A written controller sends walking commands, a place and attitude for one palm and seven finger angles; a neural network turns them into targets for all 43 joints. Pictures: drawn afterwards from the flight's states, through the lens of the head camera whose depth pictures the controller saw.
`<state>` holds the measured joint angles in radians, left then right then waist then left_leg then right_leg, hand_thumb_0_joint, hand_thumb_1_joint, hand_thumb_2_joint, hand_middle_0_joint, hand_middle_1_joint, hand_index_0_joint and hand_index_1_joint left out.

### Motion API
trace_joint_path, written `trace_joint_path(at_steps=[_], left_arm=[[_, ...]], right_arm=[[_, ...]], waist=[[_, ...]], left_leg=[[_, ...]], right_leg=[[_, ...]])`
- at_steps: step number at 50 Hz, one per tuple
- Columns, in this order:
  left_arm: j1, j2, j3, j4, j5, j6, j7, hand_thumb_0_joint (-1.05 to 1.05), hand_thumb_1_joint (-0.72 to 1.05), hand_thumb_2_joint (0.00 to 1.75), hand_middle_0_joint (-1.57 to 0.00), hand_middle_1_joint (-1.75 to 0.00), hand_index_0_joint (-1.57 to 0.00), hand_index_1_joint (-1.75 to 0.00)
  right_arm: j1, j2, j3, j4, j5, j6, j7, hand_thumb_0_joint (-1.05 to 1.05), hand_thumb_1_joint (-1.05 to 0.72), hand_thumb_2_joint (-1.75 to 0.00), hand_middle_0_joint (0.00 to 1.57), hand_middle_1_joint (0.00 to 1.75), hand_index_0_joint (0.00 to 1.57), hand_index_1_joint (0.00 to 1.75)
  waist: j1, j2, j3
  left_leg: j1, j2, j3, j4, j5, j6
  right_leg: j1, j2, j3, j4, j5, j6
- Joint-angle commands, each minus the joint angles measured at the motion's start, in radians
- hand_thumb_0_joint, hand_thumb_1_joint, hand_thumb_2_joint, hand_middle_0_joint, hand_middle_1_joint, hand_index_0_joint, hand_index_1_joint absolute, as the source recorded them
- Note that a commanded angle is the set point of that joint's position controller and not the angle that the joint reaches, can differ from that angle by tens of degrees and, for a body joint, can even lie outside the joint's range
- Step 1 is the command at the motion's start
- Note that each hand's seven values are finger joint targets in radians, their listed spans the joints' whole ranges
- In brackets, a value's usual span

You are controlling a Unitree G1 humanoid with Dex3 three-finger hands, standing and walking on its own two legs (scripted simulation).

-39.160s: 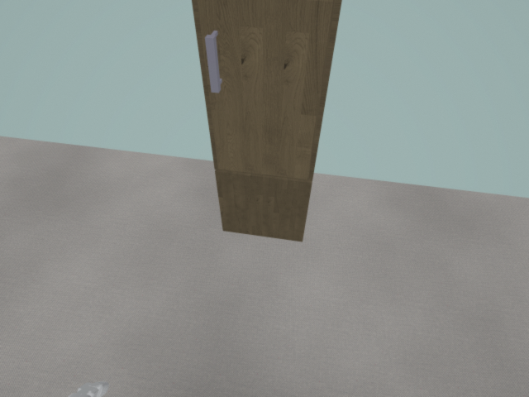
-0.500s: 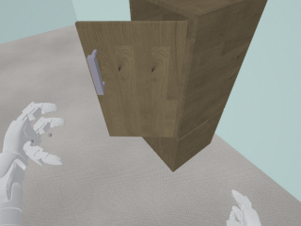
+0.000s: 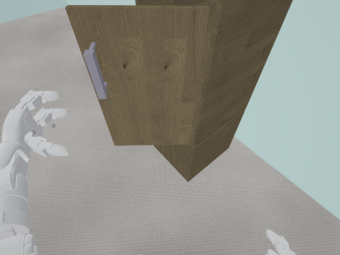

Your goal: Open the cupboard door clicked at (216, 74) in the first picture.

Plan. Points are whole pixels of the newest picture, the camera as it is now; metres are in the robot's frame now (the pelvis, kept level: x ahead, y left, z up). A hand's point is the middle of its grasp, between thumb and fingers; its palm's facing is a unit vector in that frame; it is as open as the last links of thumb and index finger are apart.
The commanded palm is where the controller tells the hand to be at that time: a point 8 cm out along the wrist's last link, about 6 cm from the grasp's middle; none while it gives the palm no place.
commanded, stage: move the hooked fingers beside the handle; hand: left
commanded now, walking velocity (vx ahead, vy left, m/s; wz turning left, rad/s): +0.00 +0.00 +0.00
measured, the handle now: (98, 71) +0.57 +0.24 +0.10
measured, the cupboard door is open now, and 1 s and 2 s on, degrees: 51 51 51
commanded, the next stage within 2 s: none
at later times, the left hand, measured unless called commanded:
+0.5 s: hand (59, 104) +0.42 +0.29 +0.12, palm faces +0.07 -1.00 +0.00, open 14.0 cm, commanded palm +0.41 +0.34 +0.11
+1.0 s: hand (65, 84) +0.49 +0.30 +0.12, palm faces +0.08 -1.00 -0.01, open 14.0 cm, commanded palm +0.49 +0.35 +0.11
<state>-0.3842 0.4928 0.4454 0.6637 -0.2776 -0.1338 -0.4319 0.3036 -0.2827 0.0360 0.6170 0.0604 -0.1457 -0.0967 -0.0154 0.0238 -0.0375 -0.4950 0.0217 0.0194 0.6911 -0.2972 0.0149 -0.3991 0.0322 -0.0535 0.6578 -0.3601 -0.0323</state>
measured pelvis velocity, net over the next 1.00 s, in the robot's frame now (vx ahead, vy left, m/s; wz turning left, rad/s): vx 0.00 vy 0.01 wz -0.02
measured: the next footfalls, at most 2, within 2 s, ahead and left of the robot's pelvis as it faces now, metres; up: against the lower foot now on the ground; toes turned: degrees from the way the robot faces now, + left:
none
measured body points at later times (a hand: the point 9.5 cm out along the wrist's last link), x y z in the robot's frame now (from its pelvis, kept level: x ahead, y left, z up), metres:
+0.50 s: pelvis +0.00 +0.02 -0.01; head +0.05 +0.04 +0.44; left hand +0.41 +0.35 +0.12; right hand +0.08 -0.25 -0.11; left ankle +0.03 +0.11 -0.72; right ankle -0.02 -0.10 -0.72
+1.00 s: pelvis +0.00 +0.01 -0.02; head +0.10 +0.04 +0.42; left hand +0.48 +0.35 +0.12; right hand -0.01 -0.27 -0.12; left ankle +0.03 +0.11 -0.72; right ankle -0.02 -0.10 -0.72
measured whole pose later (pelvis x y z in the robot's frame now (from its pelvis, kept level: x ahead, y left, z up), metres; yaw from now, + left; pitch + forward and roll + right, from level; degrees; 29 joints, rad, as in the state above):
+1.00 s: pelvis +0.00 +0.01 -0.02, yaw -1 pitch +16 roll -3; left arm -0.95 0.78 0.50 1.27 -0.11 -0.28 -0.43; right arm 0.42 -0.30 0.05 0.65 0.03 0.03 -0.08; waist -0.16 0.01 -0.06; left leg -0.76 0.04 0.02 0.82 -0.34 0.03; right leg -0.64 0.05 -0.05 0.74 -0.37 -0.02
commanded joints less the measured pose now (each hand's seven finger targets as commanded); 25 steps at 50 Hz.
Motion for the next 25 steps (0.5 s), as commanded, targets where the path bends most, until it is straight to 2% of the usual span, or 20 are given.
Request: trace_joint_path(at_steps=[1, 2, 6, 7, 9, 10, 11, 12, 13, 14, 15, 16, 17, 20, 21, 22, 25], left_arm=[[-0.375, 0.298, 0.073, -0.233, -0.027, -0.111, 0.013, 0.0, -0.5, 0.3, -0.3, -1.2, -0.3, -1.2], [-0.372, 0.305, 0.078, -0.202, -0.031, -0.109, 0.009, 0.0, -0.5, 0.3, -0.3, -1.2, -0.3, -1.2], [-0.41, 0.305, 0.056, -0.069, -0.011, -0.059, -0.003, 0.0, -0.5, 0.3, -0.3, -1.2, -0.3, -1.2], [-0.436, 0.332, 0.069, -0.066, -0.007, -0.059, -0.003, 0.0, -0.5, 0.3, -0.3, -1.2, -0.3, -1.2], [-0.476, 0.319, 0.049, -0.099, 0.007, -0.071, 0.005, 0.0, -0.5, 0.3, -0.3, -1.2, -0.3, -1.2], [-0.5, 0.311, 0.036, -0.1, 0.011, -0.08, 0.01, 0.0, -0.5, 0.3, -0.3, -1.2, -0.3, -1.2], [-0.531, 0.327, 0.047, -0.098, 0.015, -0.095, 0.017, 0.0, -0.5, 0.3, -0.3, -1.2, -0.3, -1.2], [-0.566, 0.316, 0.035, -0.095, 0.01, -0.111, 0.02, 0.0, -0.5, 0.3, -0.3, -1.2, -0.3, -1.2], [-0.579, 0.343, 0.058, -0.087, 0.012, -0.126, 0.025, 0.0, -0.5, 0.3, -0.3, -1.2, -0.3, -1.2], [-0.584, 0.329, 0.049, -0.073, 0.013, -0.136, 0.025, 0.0, -0.5, 0.3, -0.3, -1.2, -0.3, -1.2], [-0.59, 0.342, 0.062, -0.045, 0.015, -0.144, 0.027, 0.0, -0.5, 0.3, -0.3, -1.2, -0.3, -1.2], [-0.604, 0.326, 0.043, -0.022, 0.019, -0.147, 0.022, 0.0, -0.5, 0.3, -0.3, -1.2, -0.3, -1.2], [-0.617, 0.329, 0.043, 0.003, 0.017, -0.147, 0.021, 0.0, -0.5, 0.3, -0.3, -1.2, -0.3, -1.2], [-0.655, 0.334, 0.023, 0.098, 0.041, -0.13, 0.015, 0.0, -0.5, 0.3, -0.3, -1.2, -0.3, -1.2], [-0.684, 0.339, 0.012, 0.105, 0.05, -0.13, 0.014, 0.0, -0.5, 0.3, -0.3, -1.2, -0.3, -1.2], [-0.696, 0.353, 0.023, 0.124, 0.053, -0.133, 0.017, 0.0, -0.5, 0.3, -0.3, -1.2, -0.3, -1.2], [-0.762, 0.367, 0.019, 0.156, 0.066, -0.152, 0.026, 0.0, -0.5, 0.3, -0.3, -1.2, -0.3, -1.2]], right_arm=[[0.0, -0.143, -0.056, -0.123, -0.002, -0.04, -0.007, 0.0, -0.9, -0.9, 0.2, 0.3, 0.2, 0.3], [0.007, -0.147, -0.053, -0.12, -0.001, -0.034, -0.008, 0.0, -0.9, -0.9, 0.2, 0.3, 0.2, 0.3], [0.021, -0.157, -0.054, -0.113, 0.003, -0.01, -0.01, 0.0, -0.9, -0.9, 0.2, 0.3, 0.2, 0.3], [0.027, -0.16, -0.055, -0.112, 0.003, -0.005, -0.011, 0.0, -0.9, -0.9, 0.2, 0.3, 0.2, 0.3], [0.034, -0.157, -0.057, -0.119, -0.001, 0.001, -0.007, 0.0, -0.9, -0.9, 0.2, 0.3, 0.2, 0.3], [0.04, -0.157, -0.057, -0.116, -0.002, 0.004, -0.005, 0.0, -0.9, -0.9, 0.2, 0.3, 0.2, 0.3], [0.049, -0.159, -0.057, -0.111, -0.005, 0.006, -0.004, 0.0, -0.9, -0.9, 0.2, 0.3, 0.2, 0.3], [0.054, -0.16, -0.056, -0.106, -0.007, 0.009, -0.003, 0.0, -0.9, -0.9, 0.2, 0.3, 0.2, 0.3], [0.061, -0.164, -0.06, -0.1, -0.009, 0.013, -0.003, 0.0, -0.9, -0.9, 0.2, 0.3, 0.2, 0.3], [0.062, -0.164, -0.058, -0.101, -0.01, 0.015, -0.001, 0.0, -0.9, -0.9, 0.2, 0.3, 0.2, 0.3], [0.07, -0.167, -0.061, -0.093, -0.012, 0.018, -0.002, 0.0, -0.9, -0.9, 0.2, 0.3, 0.2, 0.3], [0.072, -0.167, -0.06, -0.088, -0.011, 0.022, -0.003, 0.0, -0.9, -0.9, 0.2, 0.3, 0.2, 0.3], [0.08, -0.169, -0.059, -0.084, -0.011, 0.027, -0.002, 0.0, -0.9, -0.9, 0.2, 0.3, 0.2, 0.3], [0.094, -0.174, -0.058, -0.075, -0.011, 0.041, 0.0, 0.0, -0.9, -0.9, 0.2, 0.3, 0.2, 0.3], [0.096, -0.176, -0.059, -0.072, -0.01, 0.045, 0.0, 0.0, -0.9, -0.9, 0.2, 0.3, 0.2, 0.3], [0.105, -0.177, -0.059, -0.071, -0.012, 0.051, -0.001, 0.0, -0.9, -0.9, 0.2, 0.3, 0.2, 0.3], [0.119, -0.181, -0.059, -0.067, -0.017, 0.06, 0.003, 0.0, -0.9, -0.9, 0.2, 0.3, 0.2, 0.3]], waist=[[-0.004, 0.07, -0.338], [-0.003, 0.044, -0.319], [-0.019, 0.035, -0.246], [-0.015, 0.043, -0.26], [-0.015, 0.092, -0.315], [-0.023, 0.1, -0.315], [-0.025, 0.103, -0.324], [-0.037, 0.087, -0.32], [-0.035, 0.076, -0.345], [-0.036, 0.095, -0.351], [-0.041, 0.064, -0.354], [-0.044, 0.082, -0.346], [-0.046, 0.067, -0.342], [-0.054, 0.08, -0.317], [-0.061, 0.109, -0.314], [-0.057, 0.088, -0.32], [-0.072, 0.09, -0.335]], left_leg=[[0.271, -0.019, -0.048, -0.059, 0.247, 0.026], [0.248, -0.02, -0.051, -0.059, 0.248, 0.027], [0.195, -0.019, -0.05, -0.072, 0.19, 0.027], [0.194, -0.02, -0.05, -0.066, 0.198, 0.027], [0.243, -0.017, -0.059, -0.063, 0.242, 0.023], [0.256, -0.014, -0.063, -0.059, 0.248, 0.02], [0.266, -0.01, -0.071, -0.057, 0.251, 0.017], [0.265, -0.01, -0.07, -0.047, 0.259, 0.02], [0.272, -0.006, -0.077, -0.048, 0.251, 0.017], [0.278, -0.008, -0.076, -0.048, 0.247, 0.015], [0.279, -0.003, -0.083, -0.047, 0.246, 0.015], [0.277, -0.002, -0.083, -0.048, 0.247, 0.013], [0.262, -0.005, -0.079, -0.039, 0.241, 0.017], [0.242, -0.002, -0.085, -0.043, 0.22, 0.015], [0.246, 0.001, -0.089, -0.043, 0.219, 0.012], [0.236, 0.0, -0.092, -0.038, 0.222, 0.013], [0.238, 0.003, -0.097, -0.032, 0.206, 0.013]], right_leg=[[0.001, 0.006, 0.031, -0.077, 0.312, 0.013], [0.008, 0.009, 0.029, -0.076, 0.314, 0.01], [-0.04, 0.001, 0.024, -0.086, 0.268, 0.014], [-0.032, 0.003, 0.026, -0.082, 0.268, 0.01], [-0.041, 0.004, 0.022, -0.072, 0.287, 0.007], [-0.059, 0.006, 0.019, -0.071, 0.278, 0.006], [-0.072, 0.009, 0.015, -0.066, 0.266, 0.004], [-0.076, 0.013, 0.017, -0.065, 0.273, 0.003], [-0.078, 0.014, 0.016, -0.063, 0.261, 0.004], [-0.084, 0.014, 0.017, -0.06, 0.255, 0.003], [-0.09, 0.014, 0.014, -0.058, 0.249, 0.004], [-0.102, 0.013, 0.013, -0.057, 0.244, 0.004], [-0.099, 0.014, 0.016, -0.056, 0.245, 0.003], [-0.138, 0.009, 0.011, -0.055, 0.218, 0.005], [-0.156, 0.008, 0.011, -0.052, 0.209, 0.004], [-0.151, 0.011, 0.009, -0.049, 0.207, 0.001], [-0.178, 0.011, 0.011, -0.045, 0.187, 0.005]])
